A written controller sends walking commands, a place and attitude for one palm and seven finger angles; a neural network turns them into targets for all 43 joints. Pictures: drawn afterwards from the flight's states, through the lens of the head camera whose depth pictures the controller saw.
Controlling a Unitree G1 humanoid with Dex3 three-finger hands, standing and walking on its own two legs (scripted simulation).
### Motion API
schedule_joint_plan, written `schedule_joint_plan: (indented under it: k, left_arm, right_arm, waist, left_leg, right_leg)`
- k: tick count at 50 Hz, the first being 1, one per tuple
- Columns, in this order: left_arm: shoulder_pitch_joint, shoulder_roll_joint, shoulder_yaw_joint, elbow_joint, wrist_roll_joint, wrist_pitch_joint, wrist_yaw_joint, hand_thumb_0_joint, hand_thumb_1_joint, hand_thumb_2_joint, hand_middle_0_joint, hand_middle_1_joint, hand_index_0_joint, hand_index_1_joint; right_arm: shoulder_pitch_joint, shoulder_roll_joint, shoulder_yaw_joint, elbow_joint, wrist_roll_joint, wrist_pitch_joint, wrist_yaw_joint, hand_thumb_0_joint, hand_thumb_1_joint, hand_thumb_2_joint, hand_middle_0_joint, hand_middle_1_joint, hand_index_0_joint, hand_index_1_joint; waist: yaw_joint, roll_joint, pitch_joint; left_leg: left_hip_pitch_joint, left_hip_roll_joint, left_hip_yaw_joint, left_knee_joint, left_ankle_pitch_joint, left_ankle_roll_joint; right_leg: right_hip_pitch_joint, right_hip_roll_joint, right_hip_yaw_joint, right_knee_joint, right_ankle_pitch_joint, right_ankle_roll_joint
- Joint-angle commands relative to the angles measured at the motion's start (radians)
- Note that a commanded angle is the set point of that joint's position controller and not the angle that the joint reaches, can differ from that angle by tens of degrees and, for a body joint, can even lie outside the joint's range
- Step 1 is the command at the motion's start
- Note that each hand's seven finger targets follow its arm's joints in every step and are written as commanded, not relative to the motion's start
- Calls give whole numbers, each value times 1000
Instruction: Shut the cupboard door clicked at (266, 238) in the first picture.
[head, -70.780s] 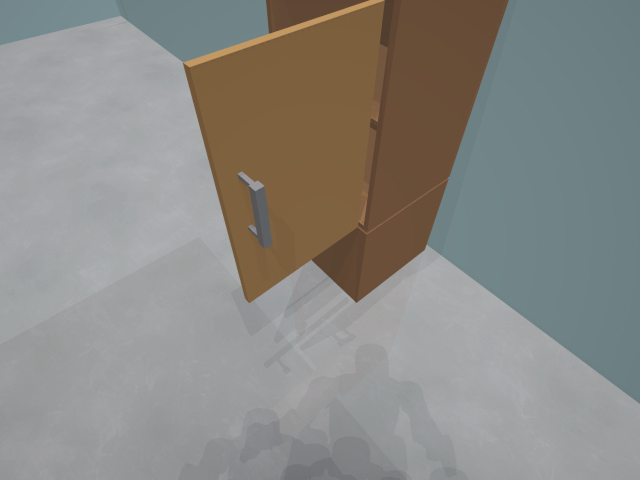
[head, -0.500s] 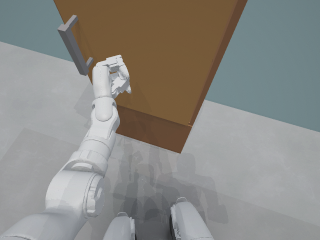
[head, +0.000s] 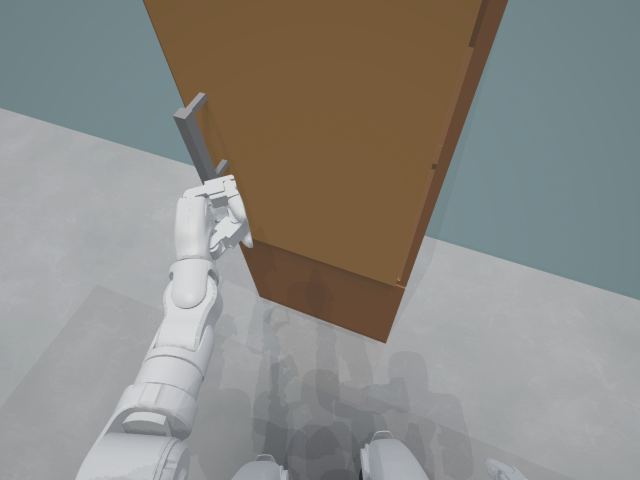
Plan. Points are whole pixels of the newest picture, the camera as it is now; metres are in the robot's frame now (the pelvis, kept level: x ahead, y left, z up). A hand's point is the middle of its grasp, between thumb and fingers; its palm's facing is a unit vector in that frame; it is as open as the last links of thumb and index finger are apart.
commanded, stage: draw the hand back to the body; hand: left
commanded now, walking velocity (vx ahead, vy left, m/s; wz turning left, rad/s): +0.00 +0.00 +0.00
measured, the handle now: (205, 144) +0.60 +0.17 +0.03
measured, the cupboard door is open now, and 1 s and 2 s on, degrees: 0 0 0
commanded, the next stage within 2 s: step back with the hand held close in 1.34 s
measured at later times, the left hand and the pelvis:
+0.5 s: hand (114, 287) +0.29 +0.18 +0.15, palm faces +0.15 -0.95 -0.26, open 3.2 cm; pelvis +0.02 +0.01 +0.05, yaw +1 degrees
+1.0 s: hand out of the picture +0.21 +0.29 +0.23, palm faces +0.51 -0.75 -0.43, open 6.4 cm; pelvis +0.03 +0.02 +0.07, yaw +2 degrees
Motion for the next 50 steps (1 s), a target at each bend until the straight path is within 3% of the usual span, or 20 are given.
schedule_joint_plan:
  k: [1,4,6,13,14,16,21,26,28,31,48,50]
  left_arm:
    - [-260,111,-9,-372,-41,-46,-42,0,900,900,-1300,-1500,-1300,-1500]
    - [-169,90,-46,-400,-41,-23,-73,0,900,900,-1300,-1500,-1300,-1500]
    - [-108,104,-44,-454,-50,-4,-90,0,900,900,-1300,-1500,-1300,-1500]
    - [112,187,34,-629,-99,86,-142,0,900,900,-1163,-1350,-1163,-1350]
    - [107,271,-27,-699,6,120,-102,0,900,900,-1135,-1320,-1135,-1320]
    - [164,258,-22,-782,14,171,-69,0,900,900,-1080,-1260,-1080,-1260]
    - [327,254,-15,-858,16,244,-44,0,900,900,-943,-1110,-943,-1110]
    - [431,273,19,-952,23,269,-30,0,900,900,-805,-960,-805,-960]
    - [455,292,48,-1018,26,271,-23,0,900,900,-750,-900,-750,-900]
    - [537,323,101,-1063,25,277,-19,0,900,900,-668,-810,-668,-810]
    - [833,471,408,-1251,12,244,13,0,900,900,-200,-300,-200,-300]
    - [817,406,341,-1213,17,246,8,0,900,900,-200,-300,-200,-300]
  right_arm:
    - [7,-131,-38,-124,25,-59,-37,0,-900,-900,200,300,200,300]
    - [-27,-125,-31,-119,35,-79,-44,0,-900,-900,200,300,200,300]
    - [-42,-126,-27,-134,40,-91,-48,0,-900,-900,200,300,200,300]
    - [-129,-117,-8,-177,56,-118,-62,0,-900,-900,200,300,200,300]
    - [-152,-97,-13,-176,56,-87,-82,0,-900,-900,200,300,200,300]
    - [-174,-91,-5,-188,52,-75,-103,0,-900,-900,200,300,200,300]
    - [-220,-85,17,-182,46,-69,-125,0,-900,-900,200,300,200,300]
    - [-236,-86,29,-167,36,-95,-126,0,-900,-900,200,300,200,300]
    - [-238,-81,33,-164,30,-105,-123,0,-900,-900,200,300,200,300]
    - [-242,-82,32,-150,24,-121,-118,0,-900,-900,200,300,200,300]
    - [-246,-79,6,-107,21,-184,-105,0,-900,-900,200,300,200,300]
    - [-241,-86,5,-96,22,-189,-104,0,-900,-900,200,300,200,300]
  waist:
    - [-11,-154,-349]
    - [3,-87,-264]
    - [22,-47,-261]
    - [71,-82,-192]
    - [61,-80,-208]
    - [64,-37,-165]
    - [74,-55,-51]
    - [86,-22,-9]
    - [91,-2,-30]
    - [103,3,-6]
    - [139,30,38]
    - [123,12,94]
  left_leg:
    - [120,-19,40,-182,211,41]
    - [177,-17,34,-231,185,37]
    - [215,-20,32,-256,200,36]
    - [272,-21,30,-329,223,37]
    - [330,-20,35,-382,243,42]
    - [380,-18,31,-412,282,45]
    - [479,-7,25,-498,320,46]
    - [554,0,13,-564,375,38]
    - [580,-1,13,-579,418,34]
    - [595,6,11,-597,482,29]
    - [593,14,19,-623,481,22]
    - [582,15,17,-631,447,22]
  right_leg:
    - [490,-5,-25,-222,263,2]
    - [462,-4,-42,-253,211,-5]
    - [490,-4,-45,-267,208,-10]
    - [586,-10,-46,-325,220,-5]
    - [645,-33,-1,-373,210,-6]
    - [670,-32,-16,-410,239,-8]
    - [711,-23,-44,-486,261,-4]
    - [759,-16,-65,-532,293,-8]
    - [794,-19,-70,-535,332,-9]
    - [820,-17,-74,-555,378,-9]
    - [847,-20,-72,-586,348,-2]
    - [807,-19,-76,-594,306,1]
